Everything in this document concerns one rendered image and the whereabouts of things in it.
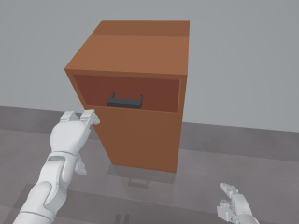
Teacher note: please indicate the left robot hand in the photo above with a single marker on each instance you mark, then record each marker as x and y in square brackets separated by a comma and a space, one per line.
[71, 133]

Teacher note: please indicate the cabinet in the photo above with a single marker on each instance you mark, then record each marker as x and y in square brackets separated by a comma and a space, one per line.
[144, 139]

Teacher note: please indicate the right robot forearm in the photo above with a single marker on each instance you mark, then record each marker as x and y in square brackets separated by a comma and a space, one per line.
[246, 219]

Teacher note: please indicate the left robot forearm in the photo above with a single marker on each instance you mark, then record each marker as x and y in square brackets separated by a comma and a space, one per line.
[49, 193]

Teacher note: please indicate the drawer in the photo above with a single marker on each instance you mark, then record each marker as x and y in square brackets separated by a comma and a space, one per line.
[159, 94]

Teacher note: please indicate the handle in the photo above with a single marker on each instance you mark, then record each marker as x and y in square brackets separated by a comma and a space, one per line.
[124, 103]

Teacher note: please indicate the right robot hand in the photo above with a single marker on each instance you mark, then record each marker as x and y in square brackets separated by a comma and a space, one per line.
[229, 210]

